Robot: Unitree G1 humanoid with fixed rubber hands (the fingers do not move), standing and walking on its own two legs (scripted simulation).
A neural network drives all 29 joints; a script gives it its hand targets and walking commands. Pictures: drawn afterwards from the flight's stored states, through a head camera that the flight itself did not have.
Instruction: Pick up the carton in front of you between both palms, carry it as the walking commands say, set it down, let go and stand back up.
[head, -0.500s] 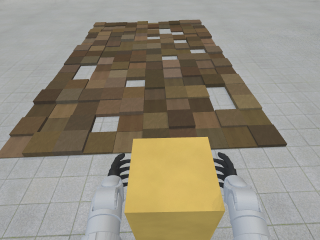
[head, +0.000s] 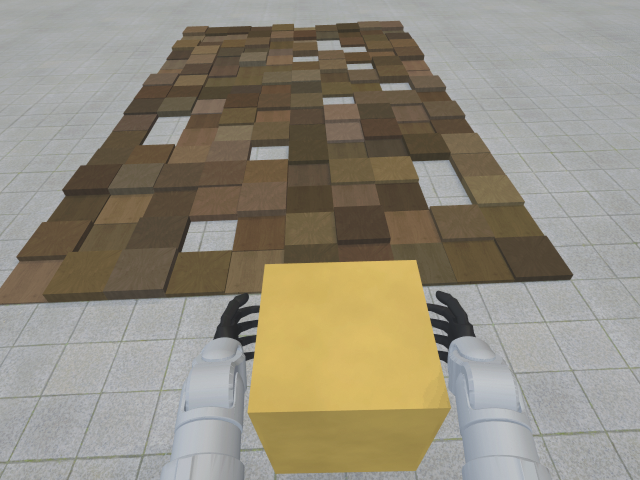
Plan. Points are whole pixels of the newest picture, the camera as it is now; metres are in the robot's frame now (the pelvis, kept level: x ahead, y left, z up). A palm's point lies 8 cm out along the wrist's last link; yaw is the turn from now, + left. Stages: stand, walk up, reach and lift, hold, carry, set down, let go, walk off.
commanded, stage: reach and lift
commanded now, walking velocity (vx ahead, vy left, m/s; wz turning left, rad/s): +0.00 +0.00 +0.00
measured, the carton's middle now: (343, 371) +0.30 +0.00 -0.05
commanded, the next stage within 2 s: hold in 0.44 s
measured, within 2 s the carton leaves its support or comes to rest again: neither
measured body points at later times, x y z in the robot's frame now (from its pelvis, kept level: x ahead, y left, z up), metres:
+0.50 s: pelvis +0.01 +0.00 +0.00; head -0.03 +0.00 +0.45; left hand +0.31 +0.15 +0.03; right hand +0.31 -0.15 +0.04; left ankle +0.02 +0.13 -0.74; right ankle +0.01 -0.13 -0.74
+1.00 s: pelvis +0.00 +0.00 +0.00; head -0.04 +0.00 +0.45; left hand +0.31 +0.15 +0.05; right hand +0.30 -0.15 +0.05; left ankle +0.02 +0.13 -0.74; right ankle +0.01 -0.14 -0.74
